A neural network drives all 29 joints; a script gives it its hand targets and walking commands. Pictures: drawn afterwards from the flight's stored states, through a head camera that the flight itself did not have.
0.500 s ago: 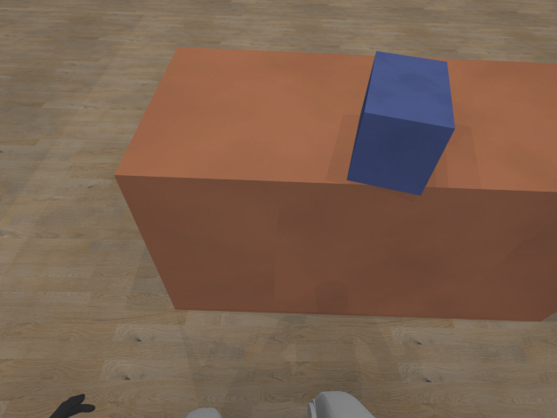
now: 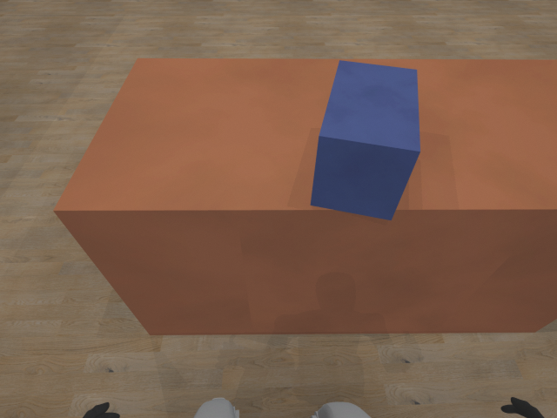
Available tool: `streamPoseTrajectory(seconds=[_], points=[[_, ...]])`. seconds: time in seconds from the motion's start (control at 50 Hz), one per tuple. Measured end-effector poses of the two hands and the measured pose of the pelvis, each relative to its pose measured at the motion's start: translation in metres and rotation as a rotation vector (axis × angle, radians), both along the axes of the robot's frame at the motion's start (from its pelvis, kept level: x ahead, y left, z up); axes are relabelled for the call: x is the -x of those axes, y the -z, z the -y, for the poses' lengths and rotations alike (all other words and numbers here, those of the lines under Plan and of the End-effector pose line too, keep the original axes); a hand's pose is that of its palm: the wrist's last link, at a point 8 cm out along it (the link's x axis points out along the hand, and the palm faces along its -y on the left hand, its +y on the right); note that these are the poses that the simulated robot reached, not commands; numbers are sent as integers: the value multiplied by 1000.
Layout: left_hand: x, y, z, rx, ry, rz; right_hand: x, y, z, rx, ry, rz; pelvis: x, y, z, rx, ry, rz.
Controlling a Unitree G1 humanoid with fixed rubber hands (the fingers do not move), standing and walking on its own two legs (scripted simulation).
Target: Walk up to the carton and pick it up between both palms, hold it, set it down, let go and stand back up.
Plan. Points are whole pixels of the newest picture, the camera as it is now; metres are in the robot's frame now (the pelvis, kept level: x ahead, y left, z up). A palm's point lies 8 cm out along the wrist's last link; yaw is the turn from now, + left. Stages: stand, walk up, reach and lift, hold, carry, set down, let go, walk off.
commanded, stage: walk up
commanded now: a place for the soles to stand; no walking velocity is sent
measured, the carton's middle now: (364, 136) +0.63 -0.16 +0.04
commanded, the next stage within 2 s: none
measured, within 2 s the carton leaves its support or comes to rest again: neither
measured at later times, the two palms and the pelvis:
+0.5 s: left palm out of the picture +0.15 +0.20 -0.09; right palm out of the picture +0.13 -0.44 -0.06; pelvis +0.05 -0.10 +0.00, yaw -1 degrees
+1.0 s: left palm (211, 399) +0.17 +0.12 -0.08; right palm out of the picture +0.16 -0.51 -0.07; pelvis +0.07 -0.18 +0.00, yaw -1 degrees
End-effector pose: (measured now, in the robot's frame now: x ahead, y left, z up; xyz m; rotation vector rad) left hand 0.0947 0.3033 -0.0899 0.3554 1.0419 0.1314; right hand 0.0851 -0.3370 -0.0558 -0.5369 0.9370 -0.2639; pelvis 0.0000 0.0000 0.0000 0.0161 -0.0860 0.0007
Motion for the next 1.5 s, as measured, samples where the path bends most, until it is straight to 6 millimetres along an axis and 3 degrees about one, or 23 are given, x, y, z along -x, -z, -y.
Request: streamPoseTrajectory(seconds=[0.12, 0.24, 0.36, 0.46, 0.56, 0.66, 0.72, 0.76, 0.88, 0.98, 1.08, 1.2, 1.38, 1.5], points=[[-30, -9, 3, -56, 30, 16, 21, -9, 40, 39, 72, -30, -11, -1, 31, 6, 45, 4], [-49, -11, 38, -99, 45, 52, 12, 10, 93, 33, 120, -45, -24, 13, 77, -15, 47, 20], [-45, -10, 83, -43, 11, 29, -27, 9, 101, 0, 56, -26, -39, 3, 93, -14, 19, 13], [-48, 1, 102, 0, 7, 9, -46, 7, 101, 3, 19, -11, -48, 3, 97, -7, 6, 5], [-59, 1, 108, -4, 18, -8, -40, 1, 111, 17, 29, -28, -51, 1, 107, -3, 23, -1], [-75, -7, 115, -65, 44, 0, -25, -2, 149, 37, 78, -36, -52, 3, 139, -8, 59, -6], [-80, -8, 127, -100, 55, 25, -27, 9, 175, 31, 98, -48, -54, 11, 161, -17, 57, -2], [-77, -12, 141, -95, 40, 31, -33, 12, 182, 18, 99, -61, -56, 8, 169, -16, 47, 0], [-77, -16, 174, -77, 44, 33, -54, 18, 184, -30, 54, -54, -64, 1, 180, -19, 28, -7], [-75, -9, 183, -49, 41, 30, -68, 19, 175, -40, 14, -45, -65, 2, 178, -11, 21, -9], [-75, -4, 177, -30, 50, 28, -71, 11, 164, -37, -3, -34, -63, 1, 171, -5, 22, -5], [-72, -10, 164, -65, 48, 35, -67, 7, 168, -31, -4, -31, -58, 0, 173, -7, 20, 0], [-75, -10, 146, -54, 53, 42, -66, 1, 153, -23, -8, -38, -57, -2, 158, 9, 16, -1], [-74, -15, 144, -55, 39, 48, -72, -2, 157, -36, -13, -41, -62, -5, 162, 4, 11, -4]])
